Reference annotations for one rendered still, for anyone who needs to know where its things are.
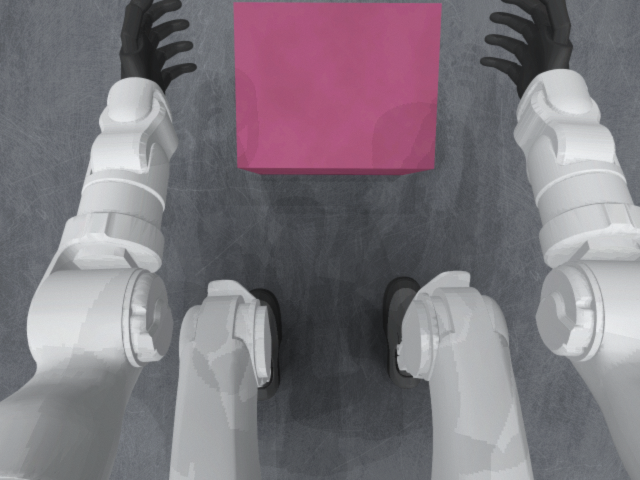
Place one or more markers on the right robot hand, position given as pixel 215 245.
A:
pixel 549 46

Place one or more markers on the robot right foot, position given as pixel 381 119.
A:
pixel 398 295

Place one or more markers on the left robot hand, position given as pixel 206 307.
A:
pixel 138 54

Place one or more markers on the robot right forearm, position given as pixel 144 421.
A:
pixel 585 207

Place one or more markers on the carton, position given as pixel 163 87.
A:
pixel 336 88

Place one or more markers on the robot right shin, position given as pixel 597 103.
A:
pixel 447 279

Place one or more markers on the robot left upper arm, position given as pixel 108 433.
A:
pixel 92 331

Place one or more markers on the robot right upper arm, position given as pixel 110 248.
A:
pixel 589 311

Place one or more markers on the robot left forearm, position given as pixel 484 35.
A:
pixel 124 193

